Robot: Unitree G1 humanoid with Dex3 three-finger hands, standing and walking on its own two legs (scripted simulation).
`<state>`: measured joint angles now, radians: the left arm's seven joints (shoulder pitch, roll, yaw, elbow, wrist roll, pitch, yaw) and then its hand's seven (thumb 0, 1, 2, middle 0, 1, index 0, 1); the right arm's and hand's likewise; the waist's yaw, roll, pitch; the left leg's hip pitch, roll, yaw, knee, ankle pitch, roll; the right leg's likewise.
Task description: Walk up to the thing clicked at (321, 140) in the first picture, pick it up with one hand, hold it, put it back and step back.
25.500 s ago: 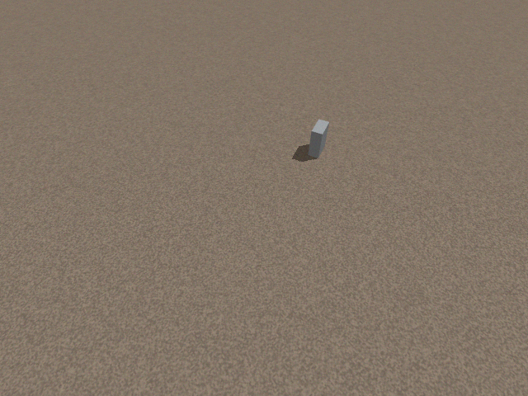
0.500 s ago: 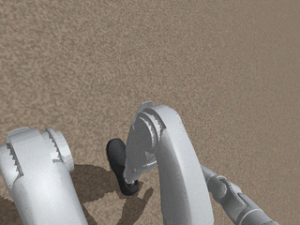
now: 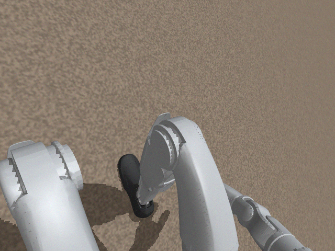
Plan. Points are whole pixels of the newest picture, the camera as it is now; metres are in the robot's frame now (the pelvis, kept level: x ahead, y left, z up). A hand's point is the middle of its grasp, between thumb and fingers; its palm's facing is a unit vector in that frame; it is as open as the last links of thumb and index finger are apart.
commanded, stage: withdraw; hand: left
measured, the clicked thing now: out of the picture +0.48 +0.27 -0.20
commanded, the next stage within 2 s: rise in 0.18 s
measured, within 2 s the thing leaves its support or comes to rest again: neither
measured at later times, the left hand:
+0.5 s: hand out of the picture +0.38 +0.40 -0.05, palm faces +0.44 -0.86 -0.27, open 17.4 cm
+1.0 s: hand out of the picture +0.27 +0.33 +0.14, palm faces +0.34 -0.82 -0.46, open 17.5 cm
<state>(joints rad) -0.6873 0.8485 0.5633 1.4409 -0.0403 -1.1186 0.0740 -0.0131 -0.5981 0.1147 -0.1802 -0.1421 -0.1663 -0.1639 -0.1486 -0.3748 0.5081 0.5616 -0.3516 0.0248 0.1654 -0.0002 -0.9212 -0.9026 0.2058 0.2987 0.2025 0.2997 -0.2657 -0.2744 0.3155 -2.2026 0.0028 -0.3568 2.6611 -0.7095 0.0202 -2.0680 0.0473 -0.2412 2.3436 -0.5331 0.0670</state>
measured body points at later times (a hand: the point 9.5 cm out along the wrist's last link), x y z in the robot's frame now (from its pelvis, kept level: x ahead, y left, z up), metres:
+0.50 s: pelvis +0.01 -0.01 +0.04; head +0.18 +0.15 +0.42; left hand +0.35 +0.44 -0.03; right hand +0.20 -0.24 -0.03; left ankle +0.08 +0.11 -0.25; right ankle +0.16 -0.13 -0.25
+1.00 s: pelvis +0.04 -0.02 +0.23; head +0.20 +0.04 +0.65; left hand +0.25 +0.37 +0.17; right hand +0.27 -0.23 +0.12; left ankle +0.08 +0.11 -0.25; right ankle +0.16 -0.13 -0.25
